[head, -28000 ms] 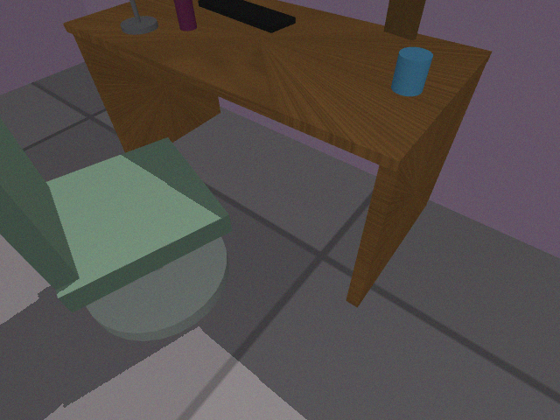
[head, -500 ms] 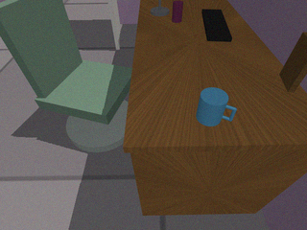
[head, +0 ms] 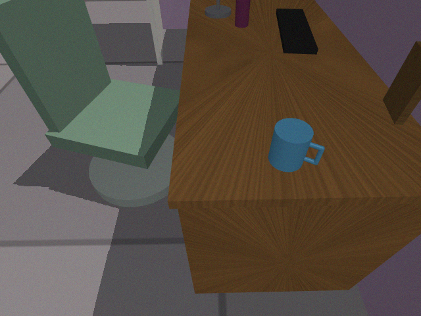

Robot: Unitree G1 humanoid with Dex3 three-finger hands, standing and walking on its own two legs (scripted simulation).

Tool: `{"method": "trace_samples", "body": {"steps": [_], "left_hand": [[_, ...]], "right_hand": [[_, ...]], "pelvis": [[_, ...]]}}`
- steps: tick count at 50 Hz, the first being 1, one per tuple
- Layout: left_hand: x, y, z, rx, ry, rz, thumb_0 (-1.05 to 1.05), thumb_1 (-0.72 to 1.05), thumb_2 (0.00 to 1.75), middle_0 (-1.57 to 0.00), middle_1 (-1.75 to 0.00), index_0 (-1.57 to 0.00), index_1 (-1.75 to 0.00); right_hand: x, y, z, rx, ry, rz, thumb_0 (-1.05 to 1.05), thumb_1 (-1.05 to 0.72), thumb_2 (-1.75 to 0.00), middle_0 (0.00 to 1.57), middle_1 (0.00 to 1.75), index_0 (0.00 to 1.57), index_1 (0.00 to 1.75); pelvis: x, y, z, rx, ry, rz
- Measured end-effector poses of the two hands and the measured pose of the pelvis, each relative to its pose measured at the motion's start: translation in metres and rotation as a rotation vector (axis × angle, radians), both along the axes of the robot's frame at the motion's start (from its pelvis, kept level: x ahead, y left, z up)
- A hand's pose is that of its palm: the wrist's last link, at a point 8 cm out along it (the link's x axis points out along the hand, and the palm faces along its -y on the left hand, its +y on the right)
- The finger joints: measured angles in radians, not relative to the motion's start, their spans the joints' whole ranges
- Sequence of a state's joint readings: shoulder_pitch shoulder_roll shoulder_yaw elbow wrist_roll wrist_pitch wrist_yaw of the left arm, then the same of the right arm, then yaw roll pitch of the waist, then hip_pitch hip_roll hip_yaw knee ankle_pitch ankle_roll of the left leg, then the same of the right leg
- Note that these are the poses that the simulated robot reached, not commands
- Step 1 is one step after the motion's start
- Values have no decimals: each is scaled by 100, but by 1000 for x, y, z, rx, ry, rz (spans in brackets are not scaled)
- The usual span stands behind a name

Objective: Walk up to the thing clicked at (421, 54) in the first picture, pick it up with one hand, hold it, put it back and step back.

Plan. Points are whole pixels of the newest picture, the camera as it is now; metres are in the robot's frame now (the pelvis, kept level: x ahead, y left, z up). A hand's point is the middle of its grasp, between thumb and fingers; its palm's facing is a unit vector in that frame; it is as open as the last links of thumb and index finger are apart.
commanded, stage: stand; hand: right
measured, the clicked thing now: (296, 147) +0.51 -0.18 +0.01
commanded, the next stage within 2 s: step back in 1.78 s
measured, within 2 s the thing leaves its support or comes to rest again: neither
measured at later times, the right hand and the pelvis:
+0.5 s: hand out of the picture +0.07 -0.25 -0.16, palm faces -0.01 +0.94 -0.34, open 7.4 cm; pelvis +0.00 +0.00 +0.00, yaw +0 degrees
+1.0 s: hand out of the picture +0.07 -0.25 -0.16, palm faces -0.01 +0.94 -0.34, open 7.4 cm; pelvis +0.00 +0.00 +0.00, yaw +0 degrees
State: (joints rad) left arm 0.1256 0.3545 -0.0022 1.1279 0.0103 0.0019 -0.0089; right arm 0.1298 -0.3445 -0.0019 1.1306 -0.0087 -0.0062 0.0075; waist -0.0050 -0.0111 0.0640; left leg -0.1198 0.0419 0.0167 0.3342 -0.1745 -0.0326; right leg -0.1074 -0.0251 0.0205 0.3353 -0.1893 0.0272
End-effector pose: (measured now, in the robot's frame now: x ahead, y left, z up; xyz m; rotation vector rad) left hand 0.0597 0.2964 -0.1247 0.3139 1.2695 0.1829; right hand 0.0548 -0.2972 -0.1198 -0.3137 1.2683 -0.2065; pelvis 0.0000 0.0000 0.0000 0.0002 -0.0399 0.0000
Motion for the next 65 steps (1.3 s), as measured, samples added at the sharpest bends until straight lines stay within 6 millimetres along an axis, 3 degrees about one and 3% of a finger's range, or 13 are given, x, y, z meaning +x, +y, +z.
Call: {"method": "trace_samples", "body": {"steps": [14, 65], "left_hand": [[8, 0, 3, 3, -26, -4, 0, 90, 90, -20, -30, -21, -30], [16, 1, 3, 5, -26, -15, 0, 90, 90, -20, -30, -21, -30]], "right_hand": [[11, 2, 1, 5, -35, 9, 0, -90, -90, 21, 30, 20, 30], [14, 2, 1, 5, -29, -6, 0, -90, -90, 21, 30, 20, 30]], "pelvis": [[1, 0, 0, 1, -2, -2], [6, 1, 0, 0, 1, -7]]}}
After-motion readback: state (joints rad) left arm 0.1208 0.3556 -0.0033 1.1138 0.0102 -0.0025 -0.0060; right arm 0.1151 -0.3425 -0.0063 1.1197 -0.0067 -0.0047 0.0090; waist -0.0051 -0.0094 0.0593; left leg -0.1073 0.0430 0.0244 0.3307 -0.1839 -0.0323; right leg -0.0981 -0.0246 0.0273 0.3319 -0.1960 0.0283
